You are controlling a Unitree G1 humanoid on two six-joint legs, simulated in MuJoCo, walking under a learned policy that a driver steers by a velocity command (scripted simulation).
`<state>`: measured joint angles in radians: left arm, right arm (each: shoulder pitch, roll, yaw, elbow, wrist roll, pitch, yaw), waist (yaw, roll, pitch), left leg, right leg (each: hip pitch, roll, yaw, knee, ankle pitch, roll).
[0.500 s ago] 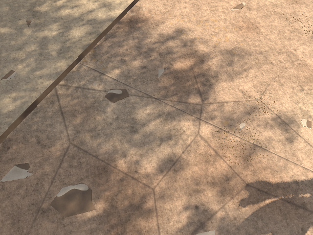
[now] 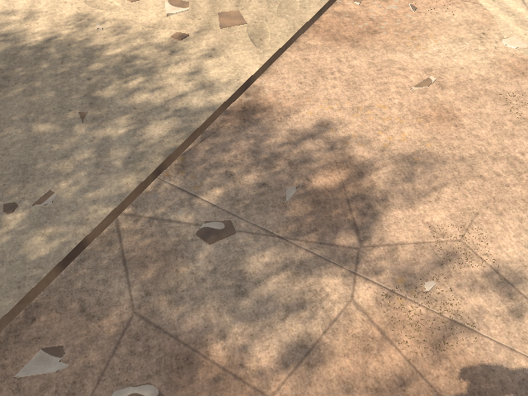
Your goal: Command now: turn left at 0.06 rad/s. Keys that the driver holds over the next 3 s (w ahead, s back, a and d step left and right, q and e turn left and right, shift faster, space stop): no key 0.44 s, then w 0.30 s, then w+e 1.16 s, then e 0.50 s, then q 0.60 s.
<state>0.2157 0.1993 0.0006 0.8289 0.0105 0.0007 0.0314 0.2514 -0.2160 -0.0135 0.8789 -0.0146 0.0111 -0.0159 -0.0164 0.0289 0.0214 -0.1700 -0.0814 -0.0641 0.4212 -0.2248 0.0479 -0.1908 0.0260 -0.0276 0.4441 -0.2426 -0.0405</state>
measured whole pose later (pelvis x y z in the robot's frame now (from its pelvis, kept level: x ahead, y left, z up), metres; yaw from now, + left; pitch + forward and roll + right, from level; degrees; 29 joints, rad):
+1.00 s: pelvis +0.14 +0.04 +0.00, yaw -6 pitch +0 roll +0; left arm 0.26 0.22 0.05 1.01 0.03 -0.04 -0.04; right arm 0.40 -0.17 -0.03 1.08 -0.02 -0.10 -0.02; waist 0.00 -0.04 0.00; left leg -0.04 -0.04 0.14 0.27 -0.24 0.06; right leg -0.55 -0.04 0.00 1.08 -0.22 -0.08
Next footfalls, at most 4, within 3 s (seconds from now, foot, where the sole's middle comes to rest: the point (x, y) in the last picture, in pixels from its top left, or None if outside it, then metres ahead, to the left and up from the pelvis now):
0.80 left None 0.13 0.12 -0.78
1.28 right None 0.43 -0.07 -0.78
1.82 left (307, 295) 0.80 -0.08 -0.78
2.32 right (398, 303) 0.77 -0.33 -0.78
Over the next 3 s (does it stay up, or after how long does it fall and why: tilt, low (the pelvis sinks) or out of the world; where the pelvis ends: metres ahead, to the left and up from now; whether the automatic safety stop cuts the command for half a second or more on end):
stays up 0.78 -0.20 0.00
